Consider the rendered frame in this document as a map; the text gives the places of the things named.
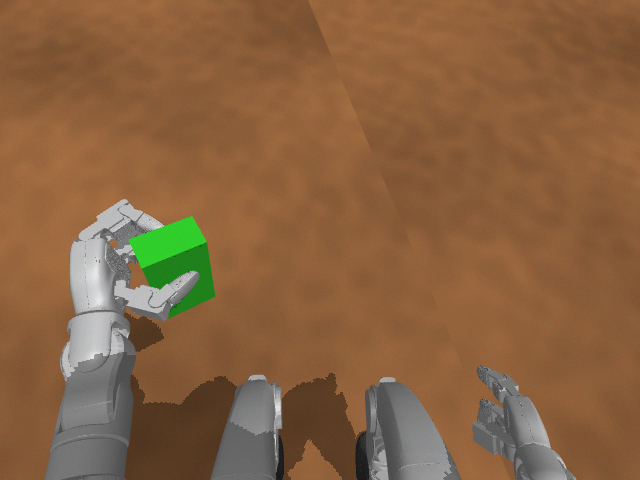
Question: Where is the right robot hand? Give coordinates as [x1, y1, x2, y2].
[472, 366, 551, 463]

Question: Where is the left robot hand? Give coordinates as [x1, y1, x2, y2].
[69, 199, 200, 321]

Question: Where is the right robot arm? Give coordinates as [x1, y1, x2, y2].
[514, 444, 577, 480]

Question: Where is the left robot arm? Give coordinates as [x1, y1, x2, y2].
[45, 310, 136, 480]

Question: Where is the carton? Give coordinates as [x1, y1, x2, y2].
[129, 216, 215, 319]

